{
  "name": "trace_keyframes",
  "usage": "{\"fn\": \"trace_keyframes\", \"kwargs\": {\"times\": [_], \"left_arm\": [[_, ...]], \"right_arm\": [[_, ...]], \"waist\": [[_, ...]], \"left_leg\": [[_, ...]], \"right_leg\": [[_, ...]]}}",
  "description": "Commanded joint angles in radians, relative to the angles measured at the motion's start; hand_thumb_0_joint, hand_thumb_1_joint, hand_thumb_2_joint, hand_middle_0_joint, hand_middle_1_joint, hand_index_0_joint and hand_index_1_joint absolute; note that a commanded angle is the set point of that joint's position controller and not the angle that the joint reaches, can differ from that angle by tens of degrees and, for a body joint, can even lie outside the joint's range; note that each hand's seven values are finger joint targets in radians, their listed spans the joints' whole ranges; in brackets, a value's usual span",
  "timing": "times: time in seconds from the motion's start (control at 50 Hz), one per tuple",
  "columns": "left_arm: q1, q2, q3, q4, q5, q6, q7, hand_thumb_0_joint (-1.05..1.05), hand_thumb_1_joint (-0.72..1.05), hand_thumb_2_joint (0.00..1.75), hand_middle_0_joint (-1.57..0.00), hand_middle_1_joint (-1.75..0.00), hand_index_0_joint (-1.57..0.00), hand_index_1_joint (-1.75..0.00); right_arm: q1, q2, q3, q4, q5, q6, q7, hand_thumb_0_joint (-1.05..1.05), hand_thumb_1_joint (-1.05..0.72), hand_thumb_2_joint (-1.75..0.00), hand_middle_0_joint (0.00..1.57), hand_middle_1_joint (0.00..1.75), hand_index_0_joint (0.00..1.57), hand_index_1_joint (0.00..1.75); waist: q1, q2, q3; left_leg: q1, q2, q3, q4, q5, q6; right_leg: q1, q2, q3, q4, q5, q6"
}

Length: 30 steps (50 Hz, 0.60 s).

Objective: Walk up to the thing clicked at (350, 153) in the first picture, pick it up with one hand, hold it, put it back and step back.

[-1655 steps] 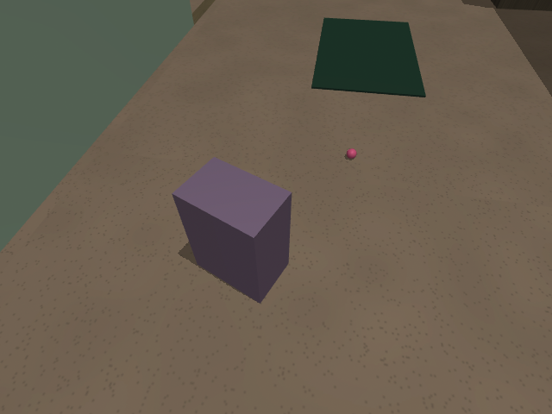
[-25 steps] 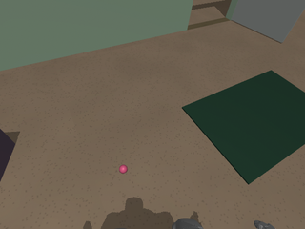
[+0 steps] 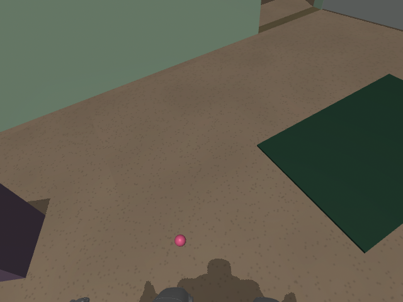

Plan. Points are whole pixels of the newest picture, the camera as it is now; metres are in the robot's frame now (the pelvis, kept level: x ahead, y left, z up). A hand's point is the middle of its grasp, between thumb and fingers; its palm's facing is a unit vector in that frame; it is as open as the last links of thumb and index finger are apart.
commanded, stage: walk up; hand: left
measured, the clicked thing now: (180, 240) +0.47 +0.21 -0.74
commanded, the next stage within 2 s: stand in 1.66 s
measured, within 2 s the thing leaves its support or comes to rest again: neither
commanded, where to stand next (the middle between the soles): +0.09 +0.01 m, yaw -1 degrees
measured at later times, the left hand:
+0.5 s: hand out of the picture +0.09 +0.28 -0.16, palm faces -0.03 -0.94 -0.33, open 7.4 cm
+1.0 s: hand (103, 295) +0.15 +0.26 -0.14, palm faces -0.04 -0.94 -0.33, open 7.4 cm
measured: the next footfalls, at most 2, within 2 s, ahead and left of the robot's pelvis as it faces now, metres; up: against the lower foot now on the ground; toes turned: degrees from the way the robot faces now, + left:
left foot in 0.14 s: +0.10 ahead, +0.15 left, +0.00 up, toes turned +1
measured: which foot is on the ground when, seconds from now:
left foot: up 0.00-0.12, down 0.14-1.00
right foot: down 0.00-1.00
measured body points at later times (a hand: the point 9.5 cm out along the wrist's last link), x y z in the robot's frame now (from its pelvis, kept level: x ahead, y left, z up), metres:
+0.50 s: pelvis +0.04 +0.02 +0.00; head +0.05 +0.03 +0.45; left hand +0.10 +0.33 -0.13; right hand +0.12 -0.28 -0.12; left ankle +0.06 +0.15 -0.73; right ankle +0.05 -0.11 -0.73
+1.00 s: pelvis +0.06 +0.02 +0.01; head +0.06 +0.01 +0.46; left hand +0.15 +0.31 -0.12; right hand +0.13 -0.29 -0.12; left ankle +0.06 +0.15 -0.73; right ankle +0.05 -0.11 -0.73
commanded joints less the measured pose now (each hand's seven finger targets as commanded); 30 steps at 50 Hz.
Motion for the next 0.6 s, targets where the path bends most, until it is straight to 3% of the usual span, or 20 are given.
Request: {"fn": "trace_keyframes", "kwargs": {"times": [0.0, 0.06, 0.1, 0.12, 0.14, 0.16, 0.18, 0.22, 0.24, 0.28, 0.3, 0.34, 0.36, 0.4, 0.42, 0.58], "left_arm": [[-0.007, 0.287, 0.092, -0.051, 0.006, -0.006, 0.018, 0.00, 0.90, 0.90, -0.20, -0.30, -0.20, -0.30], [-0.071, 0.287, 0.090, -0.044, -0.004, 0.017, 0.012, 0.00, 0.90, 0.90, -0.20, -0.30, -0.20, -0.30], [-0.095, 0.237, 0.065, -0.042, -0.015, 0.034, 0.010, 0.00, 0.90, 0.90, -0.20, -0.30, -0.20, -0.30], [-0.087, 0.202, 0.053, -0.030, -0.020, 0.041, 0.010, 0.00, 0.90, 0.90, -0.20, -0.30, -0.20, -0.30], [-0.067, 0.166, 0.042, -0.024, -0.031, 0.048, 0.008, 0.00, 0.90, 0.90, -0.20, -0.30, -0.20, -0.30], [-0.041, 0.209, 0.051, 0.010, -0.032, 0.056, 0.012, 0.00, 0.90, 0.90, -0.20, -0.30, -0.20, -0.30], [-0.043, 0.254, 0.069, 0.041, -0.029, 0.057, 0.015, 0.00, 0.90, 0.90, -0.20, -0.30, -0.20, -0.30], [-0.026, 0.228, 0.065, 0.076, -0.028, 0.051, 0.009, 0.00, 0.90, 0.90, -0.20, -0.30, -0.20, -0.30], [-0.029, 0.225, 0.063, 0.091, -0.030, 0.045, 0.009, 0.00, 0.90, 0.90, -0.20, -0.30, -0.20, -0.30], [-0.023, 0.215, 0.058, 0.114, -0.029, 0.034, 0.013, 0.00, 0.90, 0.90, -0.20, -0.30, -0.20, -0.30], [-0.036, 0.204, 0.053, 0.124, -0.027, 0.029, 0.017, 0.00, 0.90, 0.90, -0.20, -0.30, -0.20, -0.30], [-0.058, 0.224, 0.054, 0.136, -0.018, 0.021, 0.025, 0.00, 0.90, 0.90, -0.20, -0.30, -0.20, -0.30], [-0.079, 0.245, 0.053, 0.136, -0.017, 0.017, 0.027, 0.00, 0.90, 0.90, -0.20, -0.30, -0.20, -0.30], [-0.129, 0.249, 0.041, 0.136, -0.024, 0.021, 0.019, 0.00, 0.90, 0.90, -0.20, -0.30, -0.20, -0.30], [-0.128, 0.239, 0.036, 0.148, -0.027, 0.022, 0.016, 0.00, 0.90, 0.90, -0.20, -0.30, -0.20, -0.30], [-0.183, 0.233, 0.027, 0.202, -0.024, 0.012, 0.019, 0.00, 0.90, 0.90, -0.20, -0.30, -0.20, -0.30]], "right_arm": [[0.051, -0.145, -0.043, -0.018, -0.014, -0.031, -0.007, 0.00, -0.90, -0.90, 0.20, 0.30, 0.20, 0.30], [0.073, -0.147, -0.047, 0.031, -0.013, -0.043, -0.017, 0.00, -0.90, -0.90, 0.20, 0.30, 0.20, 0.30], [0.085, -0.165, -0.055, 0.054, -0.022, -0.051, -0.027, 0.00, -0.90, -0.90, 0.20, 0.30, 0.20, 0.30], [0.069, -0.188, -0.057, 0.052, -0.028, -0.055, -0.033, 0.00, -0.90, -0.90, 0.20, 0.30, 0.20, 0.30], [0.027, -0.231, -0.057, 0.033, -0.036, -0.063, -0.038, 0.00, -0.90, -0.90, 0.20, 0.30, 0.20, 0.30], [-0.072, -0.289, -0.060, 0.004, -0.025, -0.066, -0.039, 0.00, -0.90, -0.90, 0.20, 0.30, 0.20, 0.30], [-0.117, -0.285, -0.056, 0.006, -0.023, -0.062, -0.037, 0.00, -0.90, -0.90, 0.20, 0.30, 0.20, 0.30], [-0.142, -0.226, -0.034, 0.016, -0.026, -0.069, -0.038, 0.00, -0.90, -0.90, 0.20, 0.30, 0.20, 0.30], [-0.127, -0.214, -0.031, 0.022, -0.025, -0.074, -0.037, 0.00, -0.90, -0.90, 0.20, 0.30, 0.20, 0.30], [-0.126, -0.226, -0.032, 0.032, -0.018, -0.072, -0.032, 0.00, -0.90, -0.90, 0.20, 0.30, 0.20, 0.30], [-0.124, -0.218, -0.030, 0.035, -0.012, -0.067, -0.031, 0.00, -0.90, -0.90, 0.20, 0.30, 0.20, 0.30], [-0.117, -0.187, -0.020, 0.038, 0.003, -0.061, -0.033, 0.00, -0.90, -0.90, 0.20, 0.30, 0.20, 0.30], [-0.106, -0.174, -0.014, 0.043, 0.007, -0.060, -0.035, 0.00, -0.90, -0.90, 0.20, 0.30, 0.20, 0.30], [-0.120, -0.176, -0.016, 0.061, 0.008, -0.059, -0.040, 0.00, -0.90, -0.90, 0.20, 0.30, 0.20, 0.30], [-0.151, -0.186, -0.019, 0.066, 0.005, -0.057, -0.040, 0.00, -0.90, -0.90, 0.20, 0.30, 0.20, 0.30], [-0.194, -0.167, -0.012, 0.121, 0.007, -0.052, -0.036, 0.00, -0.90, -0.90, 0.20, 0.30, 0.20, 0.30]], "waist": [[0.010, -0.287, -0.051], [-0.013, -0.245, -0.078], [-0.039, -0.163, -0.083], [-0.038, -0.064, -0.070], [-0.013, 0.084, -0.045], [-0.002, 0.119, 0.014], [0.007, 0.095, 0.083], [0.021, 0.082, 0.050], [0.013, 0.099, 0.008], [0.016, 0.126, -0.076], [0.014, 0.111, -0.107], [0.008, 0.072, -0.148], [-0.006, 0.040, -0.169], [-0.022, -0.009, -0.165], [-0.014, -0.010, -0.154], [-0.027, -0.122, -0.110]], "left_leg": [[0.022, 0.001, 0.027, -0.186, 0.058, -0.016], [0.173, -0.017, 0.060, -0.318, 0.172, -0.014], [0.286, -0.014, 0.028, -0.392, 0.217, 0.003], [0.282, 0.050, -0.084, -0.501, 0.125, 0.017], [0.176, 0.205, -0.362, -0.670, -0.151, 0.059], [-0.006, 0.311, -0.484, -0.785, -0.365, 0.137], [-0.132, 0.311, -0.460, -0.786, -0.361, 0.172], [-0.031, 0.213, -0.288, -0.690, -0.094, 0.133], [0.056, 0.185, -0.233, -0.643, 0.064, 0.116], [0.128, 0.174, -0.177, -0.550, 0.251, 0.110], [0.158, 0.159, -0.144, -0.508, 0.332, 0.093], [0.152, 0.139, -0.102, -0.464, 0.447, 0.056], [0.141, 0.117, -0.091, -0.470, 0.411, 0.037], [0.172, 0.097, -0.087, -0.539, 0.214, 0.030], [0.190, 0.104, -0.095, -0.544, 0.197, 0.032], [0.250, 0.084, -0.049, -0.522, 0.348, 0.026]], "right_leg": [[0.005, -0.159, 0.191, -0.262, -0.230, -0.152], [-0.083, -0.172, 0.180, -0.191, -0.309, -0.138], [-0.197, -0.150, 0.166, -0.123, -0.404, -0.083], [-0.232, -0.107, 0.135, -0.050, -0.441, -0.058], [-0.227, -0.017, 0.094, 0.102, -0.381, -0.007], [-0.134, 0.024, 0.063, 0.225, -0.317, 0.014], [-0.053, -0.004, 0.091, 0.291, -0.310, 0.016], [-0.026, -0.014, 0.098, 0.195, -0.258, 0.009], [-0.036, -0.005, 0.081, 0.141, -0.236, 0.008], [0.046, 0.008, 0.040, 0.005, -0.177, 0.013], [0.095, 0.020, 0.028, -0.095, -0.105, 0.013], [0.189, -0.014, 0.078, -0.122, 0.047, 0.005], [0.205, -0.047, 0.127, -0.103, 0.131, -0.003], [0.154, -0.060, 0.131, -0.076, 0.066, -0.010], [0.136, -0.052, 0.116, -0.085, 0.043, -0.004], [0.119, -0.087, 0.144, -0.195, 0.134, -0.008]]}}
